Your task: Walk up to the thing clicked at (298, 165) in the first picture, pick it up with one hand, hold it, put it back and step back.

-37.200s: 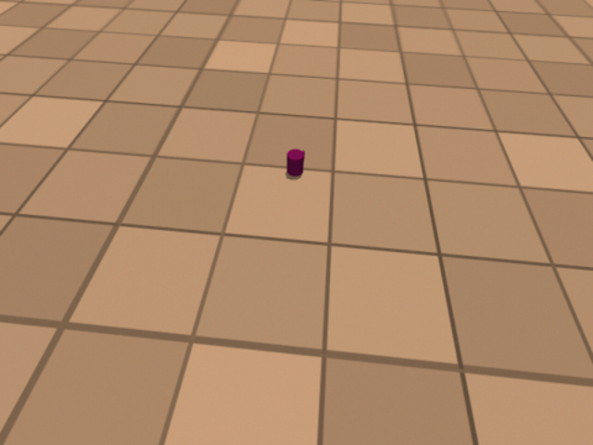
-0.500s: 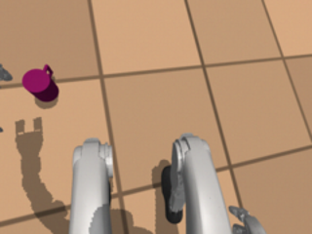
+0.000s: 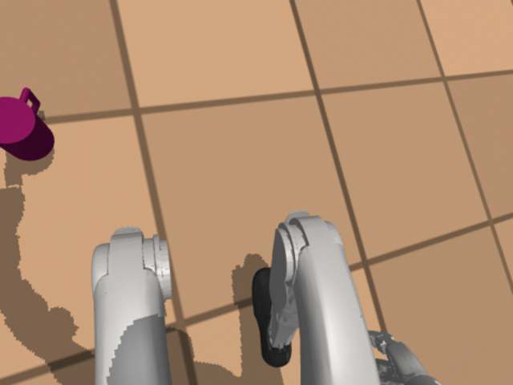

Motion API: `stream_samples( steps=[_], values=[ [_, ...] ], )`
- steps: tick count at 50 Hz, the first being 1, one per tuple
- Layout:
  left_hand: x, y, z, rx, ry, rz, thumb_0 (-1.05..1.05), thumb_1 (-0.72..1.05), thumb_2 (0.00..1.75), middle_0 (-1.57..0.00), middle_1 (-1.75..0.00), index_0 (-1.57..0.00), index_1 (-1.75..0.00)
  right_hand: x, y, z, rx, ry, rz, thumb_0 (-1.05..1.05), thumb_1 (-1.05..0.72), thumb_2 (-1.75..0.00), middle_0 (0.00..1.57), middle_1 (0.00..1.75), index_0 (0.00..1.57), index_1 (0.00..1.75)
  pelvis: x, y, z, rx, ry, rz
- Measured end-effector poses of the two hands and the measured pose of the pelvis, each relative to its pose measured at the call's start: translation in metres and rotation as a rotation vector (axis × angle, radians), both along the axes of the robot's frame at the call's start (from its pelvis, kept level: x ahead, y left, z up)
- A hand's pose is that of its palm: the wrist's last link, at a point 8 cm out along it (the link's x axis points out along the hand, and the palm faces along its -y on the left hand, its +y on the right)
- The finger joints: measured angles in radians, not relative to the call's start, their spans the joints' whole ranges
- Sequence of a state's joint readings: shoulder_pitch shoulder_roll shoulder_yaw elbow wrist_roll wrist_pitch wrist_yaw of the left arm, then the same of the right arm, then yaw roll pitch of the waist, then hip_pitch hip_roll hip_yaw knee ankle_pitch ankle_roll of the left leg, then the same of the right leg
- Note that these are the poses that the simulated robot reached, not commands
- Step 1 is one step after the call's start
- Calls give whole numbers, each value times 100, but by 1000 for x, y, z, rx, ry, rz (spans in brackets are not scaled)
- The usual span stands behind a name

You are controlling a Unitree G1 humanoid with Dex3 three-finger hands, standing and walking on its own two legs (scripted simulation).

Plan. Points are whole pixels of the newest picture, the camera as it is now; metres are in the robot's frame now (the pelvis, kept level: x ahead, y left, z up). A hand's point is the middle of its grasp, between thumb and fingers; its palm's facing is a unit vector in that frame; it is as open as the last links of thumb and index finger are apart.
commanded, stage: rise first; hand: left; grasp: from above
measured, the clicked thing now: (22, 122) +0.52 +0.36 -0.29
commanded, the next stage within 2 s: none
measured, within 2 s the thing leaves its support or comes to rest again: neither
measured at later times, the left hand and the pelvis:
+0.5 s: hand out of the picture +0.44 +0.40 -0.17, palm faces -0.47 -0.10 -0.88, open 14.0 cm; pelvis +0.01 +0.00 -0.01, yaw -1 degrees
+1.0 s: hand out of the picture +0.45 +0.40 -0.18, palm faces -0.46 -0.10 -0.88, open 13.9 cm; pelvis +0.00 +0.01 -0.02, yaw -3 degrees
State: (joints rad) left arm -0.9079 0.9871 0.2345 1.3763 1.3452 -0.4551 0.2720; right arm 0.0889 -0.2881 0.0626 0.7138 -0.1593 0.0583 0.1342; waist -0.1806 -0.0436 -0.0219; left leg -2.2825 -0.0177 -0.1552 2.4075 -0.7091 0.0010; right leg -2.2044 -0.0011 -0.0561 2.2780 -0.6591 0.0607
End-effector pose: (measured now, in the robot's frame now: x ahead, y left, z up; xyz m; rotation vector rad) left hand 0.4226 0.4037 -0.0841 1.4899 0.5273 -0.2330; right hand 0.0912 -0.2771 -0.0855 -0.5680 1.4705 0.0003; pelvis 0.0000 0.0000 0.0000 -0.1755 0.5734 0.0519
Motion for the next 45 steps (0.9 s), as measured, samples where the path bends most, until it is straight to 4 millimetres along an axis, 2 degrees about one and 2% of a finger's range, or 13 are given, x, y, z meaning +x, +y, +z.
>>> stream_samples(
  steps=[17,45],
  values=[
    [20,-2,-21,-1,9,5,0,-49,95,-7,-108,-10,-105,-13,3,-5,-4,68,-6,0,-91,-91,21,30,21,30,6,2,-8,-16,13,-9],
    [34,0,-33,-6,-5,8,0,-52,100,-12,-101,-11,-103,-23,9,-3,-15,73,-11,0,-91,-91,21,30,21,30,3,6,-15,-37,1,-16]
  ],
)
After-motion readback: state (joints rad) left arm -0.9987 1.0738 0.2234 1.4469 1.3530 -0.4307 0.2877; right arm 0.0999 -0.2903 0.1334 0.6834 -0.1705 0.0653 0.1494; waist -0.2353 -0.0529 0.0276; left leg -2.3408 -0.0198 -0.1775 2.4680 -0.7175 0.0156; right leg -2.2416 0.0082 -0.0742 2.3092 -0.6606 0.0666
